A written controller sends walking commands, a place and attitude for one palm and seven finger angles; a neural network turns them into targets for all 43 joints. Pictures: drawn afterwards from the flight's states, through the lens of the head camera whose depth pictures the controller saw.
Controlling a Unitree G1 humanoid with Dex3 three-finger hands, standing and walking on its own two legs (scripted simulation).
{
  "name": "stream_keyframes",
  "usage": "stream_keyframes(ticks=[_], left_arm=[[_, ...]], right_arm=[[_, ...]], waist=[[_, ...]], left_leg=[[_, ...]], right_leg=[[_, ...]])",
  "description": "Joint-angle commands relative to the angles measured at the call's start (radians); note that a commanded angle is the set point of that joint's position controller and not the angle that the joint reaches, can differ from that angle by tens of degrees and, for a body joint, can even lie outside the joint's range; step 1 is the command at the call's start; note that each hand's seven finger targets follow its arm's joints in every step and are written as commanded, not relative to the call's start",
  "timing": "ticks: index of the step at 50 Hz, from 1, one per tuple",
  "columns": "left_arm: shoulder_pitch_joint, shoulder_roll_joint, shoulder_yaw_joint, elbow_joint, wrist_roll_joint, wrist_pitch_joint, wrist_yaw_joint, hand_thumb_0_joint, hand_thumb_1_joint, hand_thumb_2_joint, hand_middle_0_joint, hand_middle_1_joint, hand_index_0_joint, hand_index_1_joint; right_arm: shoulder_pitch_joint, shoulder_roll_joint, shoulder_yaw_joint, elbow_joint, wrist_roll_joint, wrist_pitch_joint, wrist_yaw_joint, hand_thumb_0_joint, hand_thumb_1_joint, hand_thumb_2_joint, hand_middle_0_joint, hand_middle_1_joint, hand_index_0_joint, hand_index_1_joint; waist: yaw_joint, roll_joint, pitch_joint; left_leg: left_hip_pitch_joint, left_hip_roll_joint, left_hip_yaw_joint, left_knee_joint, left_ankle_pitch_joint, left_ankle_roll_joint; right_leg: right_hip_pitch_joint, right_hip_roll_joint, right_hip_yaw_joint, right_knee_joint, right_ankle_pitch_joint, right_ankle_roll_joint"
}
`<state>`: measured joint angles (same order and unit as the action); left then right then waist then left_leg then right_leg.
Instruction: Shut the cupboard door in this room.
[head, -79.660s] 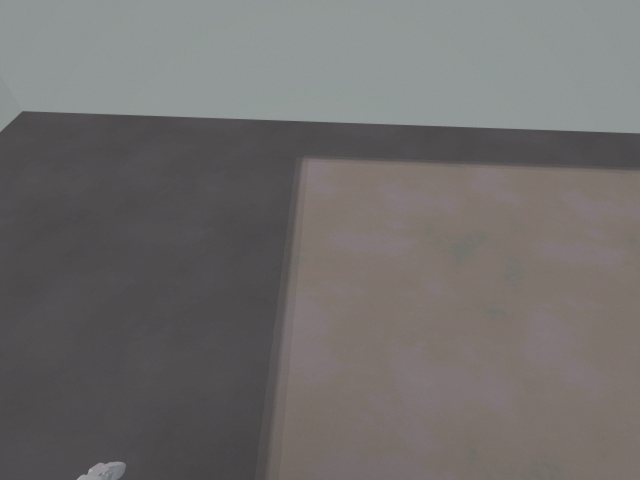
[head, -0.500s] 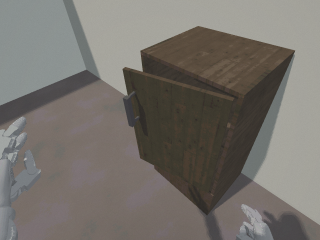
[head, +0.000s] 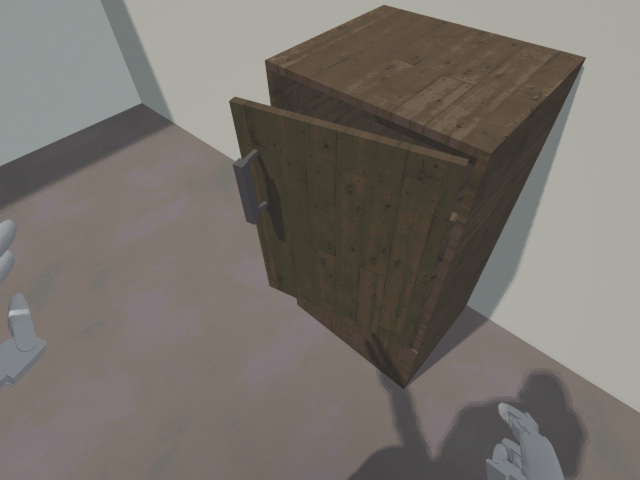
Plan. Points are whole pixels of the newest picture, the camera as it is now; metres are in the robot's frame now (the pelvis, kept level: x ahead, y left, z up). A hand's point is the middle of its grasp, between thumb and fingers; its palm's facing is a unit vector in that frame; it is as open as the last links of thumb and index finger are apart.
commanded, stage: step back with the hand held close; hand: left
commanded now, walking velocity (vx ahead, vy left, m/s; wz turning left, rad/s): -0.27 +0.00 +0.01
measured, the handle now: (253, 187) +0.66 +0.19 -0.05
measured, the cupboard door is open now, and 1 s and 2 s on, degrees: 14 14 14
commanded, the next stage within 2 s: stop stepping back and stand still in 1.02 s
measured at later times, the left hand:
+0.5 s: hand out of the picture +0.13 +0.28 +0.16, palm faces +0.49 -0.74 -0.47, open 7.4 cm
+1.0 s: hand out of the picture +0.01 +0.31 +0.18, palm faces +0.58 -0.69 -0.43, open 7.4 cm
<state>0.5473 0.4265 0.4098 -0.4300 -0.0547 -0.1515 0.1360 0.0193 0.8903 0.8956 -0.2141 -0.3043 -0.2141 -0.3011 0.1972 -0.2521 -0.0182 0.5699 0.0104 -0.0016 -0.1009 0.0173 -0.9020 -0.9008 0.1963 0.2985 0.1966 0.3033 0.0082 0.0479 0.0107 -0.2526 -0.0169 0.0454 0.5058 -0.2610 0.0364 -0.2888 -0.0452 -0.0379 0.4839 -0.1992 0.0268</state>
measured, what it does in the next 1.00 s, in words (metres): walks backwards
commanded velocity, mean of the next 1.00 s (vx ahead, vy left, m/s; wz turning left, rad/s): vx -0.35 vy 0.00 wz -0.06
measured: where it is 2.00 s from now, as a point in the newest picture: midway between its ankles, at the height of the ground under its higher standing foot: outside the picture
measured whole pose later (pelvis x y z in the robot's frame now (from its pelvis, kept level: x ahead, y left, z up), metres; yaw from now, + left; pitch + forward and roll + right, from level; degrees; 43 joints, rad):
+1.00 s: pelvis -0.15 +0.00 -0.01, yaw +6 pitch +2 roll -5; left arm 0.53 0.47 0.51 -0.53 -0.06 -0.26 0.17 0.02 0.89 0.90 -0.21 -0.30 -0.21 -0.30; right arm 0.19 -0.17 -0.01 0.64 -0.01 -0.13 -0.06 0.02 -0.90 -0.90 0.20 0.30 0.20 0.30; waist 0.02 0.02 -0.04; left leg -0.56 0.09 0.06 0.52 -0.01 0.05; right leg -0.24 0.08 -0.02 0.76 -0.49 0.00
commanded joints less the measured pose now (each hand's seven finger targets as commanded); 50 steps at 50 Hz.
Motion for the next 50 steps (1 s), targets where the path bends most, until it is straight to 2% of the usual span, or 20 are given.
stream_keyframes(ticks=[1,9,14,17,20,22,26,29,32,35,36,38,39,40,41,42,43,45,48,50], left_arm=[[-0.019,0.175,0.142,-0.208,-0.002,-0.065,0.03,0.0,0.9,0.9,-0.2,-0.3,-0.2,-0.3],[-0.039,0.175,0.161,-0.221,0.017,-0.094,0.038,0.0,0.9,0.9,-0.2,-0.3,-0.2,-0.3],[-0.082,0.178,0.149,-0.238,0.023,-0.115,0.05,0.0,0.9,0.9,-0.2,-0.3,-0.2,-0.3],[-0.101,0.198,0.156,-0.251,0.026,-0.124,0.063,0.0,0.9,0.9,-0.2,-0.3,-0.2,-0.3],[-0.098,0.181,0.15,-0.255,0.034,-0.137,0.069,0.0,0.9,0.9,-0.2,-0.3,-0.2,-0.3],[-0.095,0.201,0.183,-0.262,0.044,-0.143,0.069,0.0,0.9,0.9,-0.2,-0.3,-0.2,-0.3],[-0.053,0.186,0.199,-0.247,0.054,-0.162,0.047,0.0,0.9,0.9,-0.2,-0.3,-0.2,-0.3],[-0.042,0.188,0.194,-0.257,0.034,-0.169,0.038,0.0,0.9,0.9,-0.2,-0.3,-0.2,-0.3],[-0.067,0.206,0.192,-0.26,0.029,-0.161,0.041,0.0,0.9,0.9,-0.2,-0.3,-0.2,-0.3],[-0.071,0.21,0.165,-0.256,0.016,-0.146,0.058,0.0,0.9,0.9,-0.2,-0.3,-0.2,-0.3],[-0.068,0.22,0.176,-0.255,0.017,-0.145,0.065,0.0,0.9,0.9,-0.2,-0.3,-0.2,-0.3],[-0.051,0.215,0.178,-0.276,0.016,-0.15,0.068,0.0,0.9,0.9,-0.2,-0.3,-0.2,-0.3],[-0.054,0.216,0.187,-0.291,0.019,-0.157,0.067,0.0,0.9,0.9,-0.2,-0.3,-0.2,-0.3],[-0.057,0.205,0.201,-0.305,0.027,-0.166,0.065,0.0,0.9,0.9,-0.2,-0.3,-0.2,-0.3],[-0.065,0.201,0.215,-0.318,0.028,-0.168,0.06,0.0,0.9,0.9,-0.2,-0.3,-0.2,-0.3],[-0.085,0.239,0.232,-0.349,0.021,-0.172,0.055,0.0,0.9,0.9,-0.2,-0.3,-0.2,-0.3],[-0.089,0.236,0.238,-0.353,0.017,-0.17,0.051,0.0,0.9,0.9,-0.2,-0.3,-0.2,-0.3],[-0.023,0.193,0.209,-0.269,-0.005,-0.159,0.051,0.0,0.9,0.9,-0.2,-0.3,-0.2,-0.3],[-0.027,0.15,0.141,-0.263,-0.03,-0.158,0.038,0.0,0.9,0.9,-0.2,-0.3,-0.2,-0.3],[-0.097,0.149,0.113,-0.292,-0.022,-0.176,0.029,0.0,0.9,0.9,-0.2,-0.3,-0.2,-0.3]], right_arm=[[-0.09,-0.122,-0.04,-0.169,0.003,-0.044,-0.012,0.0,-0.9,-0.9,0.2,0.3,0.2,0.3],[-0.074,-0.118,-0.033,-0.173,0.004,-0.069,-0.009,0.0,-0.9,-0.9,0.2,0.3,0.2,0.3],[-0.056,-0.111,-0.03,-0.156,-0.001,-0.092,-0.005,0.0,-0.9,-0.9,0.2,0.3,0.2,0.3],[-0.054,-0.122,-0.03,-0.142,-0.007,-0.104,-0.006,0.0,-0.9,-0.9,0.2,0.3,0.2,0.3],[-0.054,-0.125,-0.026,-0.143,-0.005,-0.116,-0.011,0.0,-0.9,-0.9,0.2,0.3,0.2,0.3],[-0.07,-0.134,-0.031,-0.146,-0.003,-0.126,-0.015,0.0,-0.9,-0.9,0.2,0.3,0.2,0.3],[-0.074,-0.131,-0.042,-0.154,-0.007,-0.141,-0.003,0.0,-0.9,-0.9,0.2,0.3,0.2,0.3],[-0.057,-0.117,-0.041,-0.132,-0.007,-0.15,0.007,0.0,-0.9,-0.9,0.2,0.3,0.2,0.3],[-0.051,-0.109,-0.047,-0.118,-0.01,-0.142,0.017,0.0,-0.9,-0.9,0.2,0.3,0.2,0.3],[-0.062,-0.077,-0.039,-0.1,-0.008,-0.115,0.027,0.0,-0.9,-0.9,0.2,0.3,0.2,0.3],[-0.068,-0.075,-0.039,-0.099,-0.007,-0.107,0.025,0.0,-0.9,-0.9,0.2,0.3,0.2,0.3],[-0.065,-0.088,-0.039,-0.107,-0.003,-0.098,0.016,0.0,-0.9,-0.9,0.2,0.3,0.2,0.3],[-0.071,-0.102,-0.039,-0.121,-0.001,-0.101,0.009,0.0,-0.9,-0.9,0.2,0.3,0.2,0.3],[-0.081,-0.122,-0.042,-0.128,-0.002,-0.112,0.002,0.0,-0.9,-0.9,0.2,0.3,0.2,0.3],[-0.102,-0.116,-0.047,-0.134,-0.006,-0.126,-0.002,0.0,-0.9,-0.9,0.2,0.3,0.2,0.3],[-0.11,-0.096,-0.052,-0.13,-0.012,-0.138,-0.004,0.0,-0.9,-0.9,0.2,0.3,0.2,0.3],[-0.117,-0.098,-0.061,-0.116,-0.017,-0.153,0.004,0.0,-0.9,-0.9,0.2,0.3,0.2,0.3],[-0.131,-0.092,-0.069,-0.094,-0.008,-0.174,0.023,0.0,-0.9,-0.9,0.2,0.3,0.2,0.3],[-0.11,-0.066,-0.042,-0.063,-0.015,-0.187,0.033,0.0,-0.9,-0.9,0.2,0.3,0.2,0.3],[-0.087,-0.072,-0.036,-0.04,-0.024,-0.178,0.039,0.0,-0.9,-0.9,0.2,0.3,0.2,0.3]], waist=[[-0.003,0.027,-0.158],[-0.009,0.023,-0.096],[-0.02,-0.044,-0.065],[-0.024,-0.014,-0.055],[-0.022,0.061,-0.064],[-0.011,0.132,-0.078],[-0.006,0.145,-0.063],[-0.012,0.018,-0.13],[-0.02,-0.101,-0.116],[-0.03,-0.197,-0.12],[-0.031,-0.191,-0.116],[-0.04,-0.073,-0.105],[-0.039,0.022,-0.099],[-0.032,0.188,-0.118],[-0.013,0.274,-0.14],[-0.014,0.242,-0.178],[-0.005,0.172,-0.188],[0.005,0.195,-0.179],[-0.003,0.196,-0.146],[-0.013,0.108,-0.127]], left_leg=[[-0.185,0.123,-0.109,-0.136,0.215,0.011],[-0.46,0.124,-0.139,-0.169,-0.242,0.046],[-0.379,0.07,-0.109,-0.052,-0.297,0.027],[-0.324,0.07,-0.119,-0.056,-0.293,0.023],[-0.431,0.125,-0.173,-0.17,-0.378,0.048],[-0.564,0.185,-0.242,-0.268,-0.436,0.076],[-0.711,0.197,-0.241,-0.225,-0.458,0.098],[-0.541,0.131,-0.175,-0.093,-0.261,0.057],[-0.389,0.044,-0.098,0.094,-0.294,0.004],[-0.146,0.011,-0.068,0.188,-0.145,-0.026],[-0.116,0.015,-0.068,0.169,-0.153,-0.021],[-0.125,0.065,-0.139,0.01,-0.199,0.006],[-0.232,0.128,-0.205,-0.111,-0.3,0.036],[-0.425,0.243,-0.324,-0.287,-0.49,0.084],[-0.545,0.342,-0.418,-0.394,-0.543,0.124],[-0.485,0.368,-0.428,-0.392,-0.423,0.124],[-0.425,0.369,-0.372,-0.344,-0.359,0.127],[-0.337,0.338,-0.235,-0.29,-0.316,0.087],[-0.181,0.315,-0.167,-0.288,-0.218,0.018],[-0.065,0.278,-0.14,-0.205,-0.167,-0.039]], right_leg=[[0.252,0.011,0.043,0.072,0.3,-0.013],[0.315,0.006,0.089,0.109,0.146,-0.016],[0.133,-0.052,0.183,-0.047,-0.093,-0.049],[0.054,-0.049,0.17,-0.096,-0.21,-0.051],[0.168,0.014,0.096,0.014,-0.171,-0.021],[0.32,0.077,0.061,0.175,-0.022,-0.006],[0.426,0.102,0.109,0.272,0.144,-0.011],[0.315,0.04,0.201,0.179,0.263,-0.037],[0.081,-0.094,0.374,-0.052,0.005,-0.098],[-0.158,-0.163,0.348,-0.18,-0.139,-0.125],[-0.194,-0.147,0.314,-0.188,-0.19,-0.112],[-0.199,-0.048,0.202,-0.108,-0.227,-0.067],[-0.115,0.022,0.145,0.011,-0.229,-0.036],[0.074,0.109,0.077,0.243,-0.165,-0.006],[0.207,0.172,0.041,0.451,-0.118,0.005],[0.181,0.167,0.065,0.545,-0.181,-0.001],[0.148,0.169,0.082,0.59,-0.233,-0.008],[0.1,0.142,0.048,0.506,-0.306,-0.026],[0.049,0.106,0.015,0.176,-0.354,-0.046],[-0.025,0.05,0.107,-0.094,-0.286,-0.071]])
